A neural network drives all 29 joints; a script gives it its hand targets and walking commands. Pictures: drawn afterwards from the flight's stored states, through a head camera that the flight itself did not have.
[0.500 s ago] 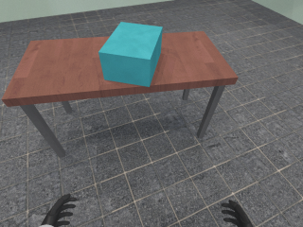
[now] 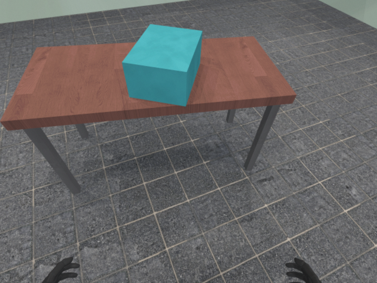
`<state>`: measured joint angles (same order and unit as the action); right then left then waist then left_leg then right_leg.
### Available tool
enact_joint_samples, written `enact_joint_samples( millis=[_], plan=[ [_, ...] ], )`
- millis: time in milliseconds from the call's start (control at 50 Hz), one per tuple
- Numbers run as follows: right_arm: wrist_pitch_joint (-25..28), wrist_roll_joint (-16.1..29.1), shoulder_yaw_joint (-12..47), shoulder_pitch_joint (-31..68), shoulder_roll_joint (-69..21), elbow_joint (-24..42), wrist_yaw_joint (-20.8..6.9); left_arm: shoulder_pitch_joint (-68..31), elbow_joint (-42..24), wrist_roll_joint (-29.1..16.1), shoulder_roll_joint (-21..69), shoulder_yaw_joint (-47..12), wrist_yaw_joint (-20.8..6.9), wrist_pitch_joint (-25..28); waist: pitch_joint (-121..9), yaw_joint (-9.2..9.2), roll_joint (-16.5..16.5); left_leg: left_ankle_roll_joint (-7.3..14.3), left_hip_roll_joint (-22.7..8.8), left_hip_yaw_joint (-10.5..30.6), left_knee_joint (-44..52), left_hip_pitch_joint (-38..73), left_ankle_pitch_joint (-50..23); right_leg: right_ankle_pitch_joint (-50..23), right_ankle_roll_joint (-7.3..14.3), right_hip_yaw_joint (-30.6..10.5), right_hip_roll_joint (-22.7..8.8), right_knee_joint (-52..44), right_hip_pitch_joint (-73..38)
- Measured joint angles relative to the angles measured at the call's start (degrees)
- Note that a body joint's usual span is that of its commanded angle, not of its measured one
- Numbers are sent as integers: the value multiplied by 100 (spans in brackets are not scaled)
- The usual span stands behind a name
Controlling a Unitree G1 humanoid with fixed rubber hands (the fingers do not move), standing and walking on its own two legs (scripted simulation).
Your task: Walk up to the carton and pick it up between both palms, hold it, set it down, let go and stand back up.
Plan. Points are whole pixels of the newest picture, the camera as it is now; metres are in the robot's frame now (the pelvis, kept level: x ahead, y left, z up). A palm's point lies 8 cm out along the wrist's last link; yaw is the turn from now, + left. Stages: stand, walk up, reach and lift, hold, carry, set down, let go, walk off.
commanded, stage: stand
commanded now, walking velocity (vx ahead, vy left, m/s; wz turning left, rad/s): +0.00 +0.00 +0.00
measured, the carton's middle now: (167, 62) +0.92 +0.12 -0.05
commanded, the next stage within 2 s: none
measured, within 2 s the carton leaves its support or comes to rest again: neither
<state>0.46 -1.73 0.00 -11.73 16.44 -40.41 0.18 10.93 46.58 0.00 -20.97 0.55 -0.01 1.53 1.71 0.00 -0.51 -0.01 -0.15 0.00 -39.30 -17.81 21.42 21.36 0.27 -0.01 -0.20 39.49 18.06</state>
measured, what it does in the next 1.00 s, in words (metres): stands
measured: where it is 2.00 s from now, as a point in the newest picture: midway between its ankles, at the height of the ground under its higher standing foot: outside the picture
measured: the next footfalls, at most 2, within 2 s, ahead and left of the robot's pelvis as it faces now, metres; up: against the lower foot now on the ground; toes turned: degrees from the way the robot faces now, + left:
none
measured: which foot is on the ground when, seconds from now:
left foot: down 0.00-1.00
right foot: down 0.00-1.00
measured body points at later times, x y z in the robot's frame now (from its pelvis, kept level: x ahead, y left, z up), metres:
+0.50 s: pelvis -0.01 +0.00 +0.00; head -0.01 +0.00 +0.45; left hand +0.10 +0.31 -0.11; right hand +0.11 -0.27 -0.11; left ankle -0.01 +0.12 -0.72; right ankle +0.00 -0.12 -0.72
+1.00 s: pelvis -0.03 +0.00 +0.01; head -0.02 +0.01 +0.46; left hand +0.06 +0.31 -0.12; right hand +0.07 -0.27 -0.12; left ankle -0.01 +0.12 -0.72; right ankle +0.00 -0.12 -0.72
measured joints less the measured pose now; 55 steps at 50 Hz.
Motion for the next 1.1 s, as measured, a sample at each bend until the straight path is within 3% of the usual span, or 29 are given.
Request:
enact_joint_samples(
  millis=[1100],
  plan=[
    [3, 9, 0, 175, 43, -1354, -25, -374, 1449, 0, -90, -148, -37, 9, -28, 0, 71, 4, -1, 0, 404, -1, -475, -532, -39, -1, 0, -511, -49]
  ],
)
